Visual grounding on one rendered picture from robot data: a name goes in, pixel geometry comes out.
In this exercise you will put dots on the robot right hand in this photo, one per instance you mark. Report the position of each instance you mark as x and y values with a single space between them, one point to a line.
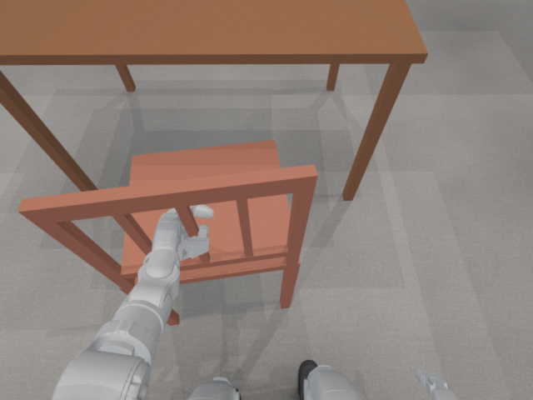
435 385

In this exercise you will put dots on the table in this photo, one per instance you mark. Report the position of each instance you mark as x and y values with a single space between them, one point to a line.
171 32

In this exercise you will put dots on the right robot thigh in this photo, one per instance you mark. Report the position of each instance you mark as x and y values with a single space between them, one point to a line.
330 385

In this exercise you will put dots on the left robot forearm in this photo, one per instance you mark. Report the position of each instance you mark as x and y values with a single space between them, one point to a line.
141 318

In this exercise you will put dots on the robot left shin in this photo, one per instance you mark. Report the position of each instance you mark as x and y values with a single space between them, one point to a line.
220 379

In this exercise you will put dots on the left robot upper arm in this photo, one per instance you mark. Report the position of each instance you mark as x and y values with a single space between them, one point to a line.
98 375

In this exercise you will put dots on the robot left hand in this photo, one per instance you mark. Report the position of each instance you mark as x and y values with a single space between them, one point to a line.
171 234

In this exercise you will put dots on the chair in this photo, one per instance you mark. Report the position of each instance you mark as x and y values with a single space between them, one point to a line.
252 230

